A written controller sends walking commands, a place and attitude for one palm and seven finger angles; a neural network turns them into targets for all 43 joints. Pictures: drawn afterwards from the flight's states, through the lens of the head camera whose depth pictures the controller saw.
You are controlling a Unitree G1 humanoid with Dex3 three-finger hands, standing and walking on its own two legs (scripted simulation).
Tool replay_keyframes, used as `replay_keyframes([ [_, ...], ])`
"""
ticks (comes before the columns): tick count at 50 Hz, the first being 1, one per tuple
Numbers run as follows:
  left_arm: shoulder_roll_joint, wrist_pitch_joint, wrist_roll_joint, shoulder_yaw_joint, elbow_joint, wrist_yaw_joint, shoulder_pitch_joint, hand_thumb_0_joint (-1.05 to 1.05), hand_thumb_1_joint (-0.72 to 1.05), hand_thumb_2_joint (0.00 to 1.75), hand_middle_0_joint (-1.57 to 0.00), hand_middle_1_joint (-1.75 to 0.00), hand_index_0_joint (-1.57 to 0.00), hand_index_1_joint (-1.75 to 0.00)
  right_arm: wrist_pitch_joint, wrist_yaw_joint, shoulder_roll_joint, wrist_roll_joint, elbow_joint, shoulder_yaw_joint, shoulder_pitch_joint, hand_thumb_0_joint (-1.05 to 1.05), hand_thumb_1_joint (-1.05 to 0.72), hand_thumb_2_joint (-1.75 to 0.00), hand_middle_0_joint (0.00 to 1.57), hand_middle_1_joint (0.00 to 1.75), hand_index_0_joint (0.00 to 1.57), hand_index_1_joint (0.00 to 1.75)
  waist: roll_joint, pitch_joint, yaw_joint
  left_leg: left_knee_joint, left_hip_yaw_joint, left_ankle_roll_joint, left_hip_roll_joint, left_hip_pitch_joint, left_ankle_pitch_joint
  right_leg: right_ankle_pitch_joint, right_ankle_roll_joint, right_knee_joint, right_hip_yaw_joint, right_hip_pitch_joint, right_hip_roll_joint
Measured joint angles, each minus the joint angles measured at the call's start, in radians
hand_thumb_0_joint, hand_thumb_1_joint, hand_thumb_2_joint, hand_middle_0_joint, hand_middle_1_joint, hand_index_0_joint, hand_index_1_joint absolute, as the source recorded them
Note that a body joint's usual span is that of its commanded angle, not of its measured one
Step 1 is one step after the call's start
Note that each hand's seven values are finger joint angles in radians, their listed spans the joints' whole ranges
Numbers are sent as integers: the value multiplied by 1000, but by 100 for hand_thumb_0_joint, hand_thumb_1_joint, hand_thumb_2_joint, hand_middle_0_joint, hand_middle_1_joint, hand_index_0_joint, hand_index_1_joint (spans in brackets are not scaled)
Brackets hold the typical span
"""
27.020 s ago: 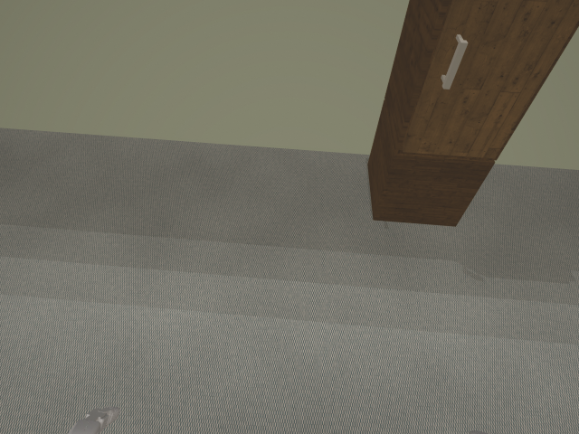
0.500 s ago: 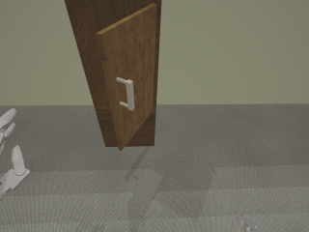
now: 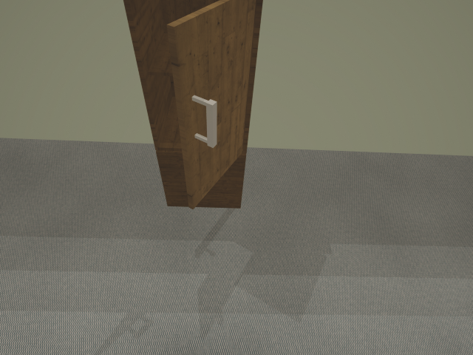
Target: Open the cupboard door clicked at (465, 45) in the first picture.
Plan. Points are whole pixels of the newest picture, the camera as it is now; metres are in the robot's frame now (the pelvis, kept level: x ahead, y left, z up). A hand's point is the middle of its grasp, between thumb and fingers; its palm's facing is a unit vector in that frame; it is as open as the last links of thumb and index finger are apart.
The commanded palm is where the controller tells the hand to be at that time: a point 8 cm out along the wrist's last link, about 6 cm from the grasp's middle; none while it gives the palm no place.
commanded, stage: let the arm hang, fingers relaxed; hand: left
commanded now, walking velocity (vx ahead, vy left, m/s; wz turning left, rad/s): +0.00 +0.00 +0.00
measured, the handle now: (205, 122) +0.64 +0.11 +0.02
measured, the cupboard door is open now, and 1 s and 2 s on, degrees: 59 59 59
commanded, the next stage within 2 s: look to check the result in 0.78 s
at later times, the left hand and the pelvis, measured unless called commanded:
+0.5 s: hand out of the picture +0.00 +0.22 -0.15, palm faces +0.01 -0.97 -0.26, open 7.3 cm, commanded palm none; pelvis +0.01 +0.02 +0.01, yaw -1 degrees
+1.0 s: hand out of the picture +0.02 +0.18 -0.16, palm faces +0.00 -0.98 -0.20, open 7.3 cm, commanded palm none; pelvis +0.03 +0.01 +0.02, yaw -2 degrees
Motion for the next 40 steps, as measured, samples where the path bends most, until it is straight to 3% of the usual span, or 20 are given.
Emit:
replay_keyframes([
  [5, 31, -12, -2, -2, 148, -15, 32, -1, 99, 90, -21, -30, -21, -30, 18, -14, 14, 1, 79, -5, 50, 1, -91, -90, 20, 30, 20, 29, 5, 24, 21, -62, -14, -1, 11, 8, 36, 63, -3, -103, -10, 26, 17],
  [14, 33, -25, -3, 2, 307, -18, 78, 0, 93, 90, -20, -30, -20, -30, 1, -22, 28, 9, 161, -14, 83, 1, -91, -90, 20, 30, 20, 29, 63, 16, 16, -120, 9, 16, 0, 45, 57, 91, 14, -159, 12, 56, 5],
  [26, 8, -52, -3, -2, 304, -7, -11, 0, 91, 90, -20, -29, -20, -30, -20, -23, 51, 9, 186, -11, 28, 0, -91, -90, 20, 30, 20, 29, 70, -19, 12, -180, 35, 27, -22, 84, 73, 83, 27, -162, 35, 63, -21],
  [40, -28, -61, -6, -13, 300, -1, -43, 0, 92, 90, -20, -30, -20, -30, -29, -29, 55, 10, 200, -7, 9, 0, -92, -90, 20, 30, 20, 29, 38, -17, 4, -182, 38, 16, -13, 109, 51, 78, 21, -193, 41, 100, -11],
])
